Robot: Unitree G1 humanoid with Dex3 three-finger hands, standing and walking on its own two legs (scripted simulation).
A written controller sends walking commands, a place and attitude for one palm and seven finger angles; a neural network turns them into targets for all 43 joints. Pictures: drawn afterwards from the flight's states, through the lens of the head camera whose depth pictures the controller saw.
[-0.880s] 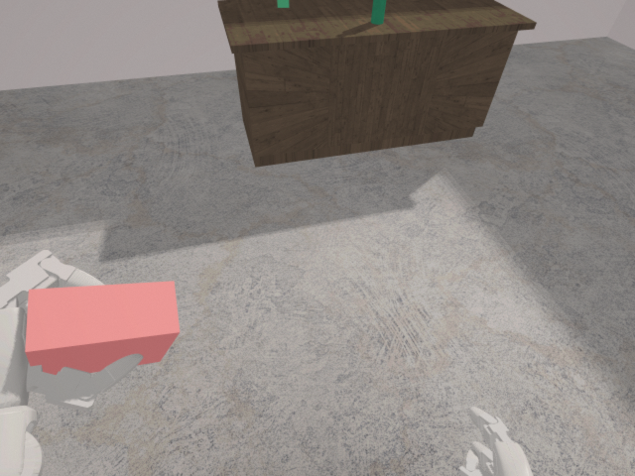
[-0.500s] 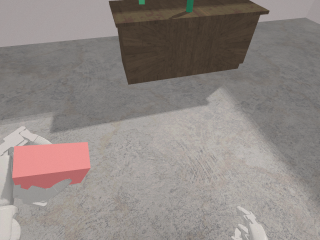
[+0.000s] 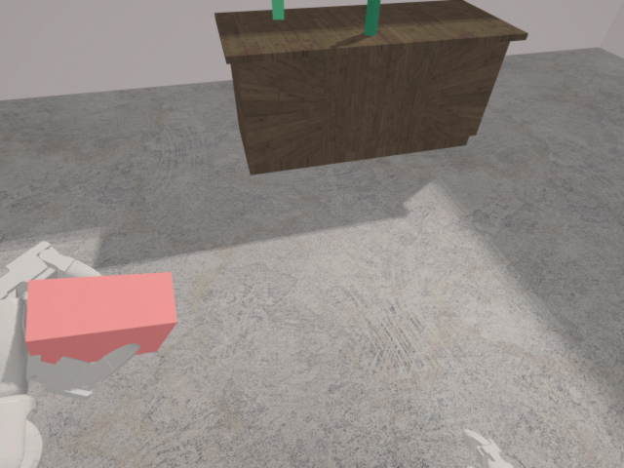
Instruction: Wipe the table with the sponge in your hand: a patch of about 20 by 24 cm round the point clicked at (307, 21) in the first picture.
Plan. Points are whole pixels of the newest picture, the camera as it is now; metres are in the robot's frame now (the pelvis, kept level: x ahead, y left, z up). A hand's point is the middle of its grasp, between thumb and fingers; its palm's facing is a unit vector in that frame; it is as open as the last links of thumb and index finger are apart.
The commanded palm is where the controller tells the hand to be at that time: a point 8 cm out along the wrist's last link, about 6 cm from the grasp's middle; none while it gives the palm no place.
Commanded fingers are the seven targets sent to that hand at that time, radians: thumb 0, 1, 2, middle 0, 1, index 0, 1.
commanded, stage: walk to a spot facing it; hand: left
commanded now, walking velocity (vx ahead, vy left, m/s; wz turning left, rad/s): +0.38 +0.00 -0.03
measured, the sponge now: (123, 319) +0.23 +0.21 +0.15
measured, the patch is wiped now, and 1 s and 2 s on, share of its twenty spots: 0.00 0.00 0.00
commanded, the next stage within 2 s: none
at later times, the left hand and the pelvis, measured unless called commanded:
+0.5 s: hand (188, 206) +0.36 +0.17 +0.18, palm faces +0.31 -0.80 -0.52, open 9.6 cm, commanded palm +0.31 +0.22 +0.19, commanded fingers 0.00 0.10 1.30 -1.20 -1.60 -1.20 -1.60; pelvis +0.13 -0.05 +0.00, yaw -4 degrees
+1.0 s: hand (234, 140) +0.50 +0.14 +0.19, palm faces +0.41 -0.81 -0.43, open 9.6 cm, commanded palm +0.45 +0.18 +0.19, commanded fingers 0.00 0.10 1.30 -1.20 -1.60 -1.20 -1.60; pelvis +0.28 -0.09 +0.01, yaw -2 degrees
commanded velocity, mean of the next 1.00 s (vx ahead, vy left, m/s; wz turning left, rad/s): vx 0.38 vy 0.00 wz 0.05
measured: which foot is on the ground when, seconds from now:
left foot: down 0.00-0.50, up 0.52-1.00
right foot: down 0.00-0.14, up 0.16-0.48, down 0.50-1.00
